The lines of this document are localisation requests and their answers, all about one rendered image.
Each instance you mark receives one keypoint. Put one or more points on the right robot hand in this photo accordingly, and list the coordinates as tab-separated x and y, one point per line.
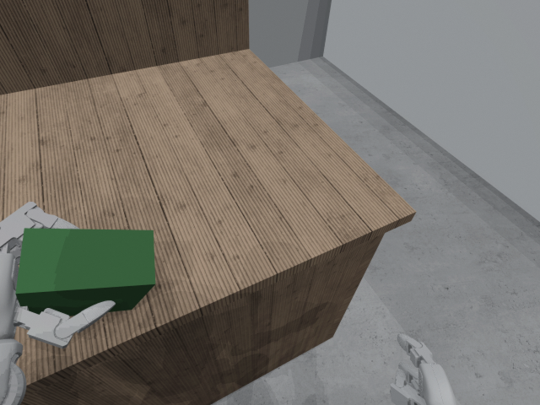
428	386

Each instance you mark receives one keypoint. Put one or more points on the left robot hand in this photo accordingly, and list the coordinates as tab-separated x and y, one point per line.
50	326

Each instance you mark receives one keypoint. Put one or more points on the left robot forearm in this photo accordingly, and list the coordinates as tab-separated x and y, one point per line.
12	378

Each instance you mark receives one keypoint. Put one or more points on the sponge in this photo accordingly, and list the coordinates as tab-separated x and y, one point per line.
69	270

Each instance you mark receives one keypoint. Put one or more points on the table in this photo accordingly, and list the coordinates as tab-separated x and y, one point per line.
156	115

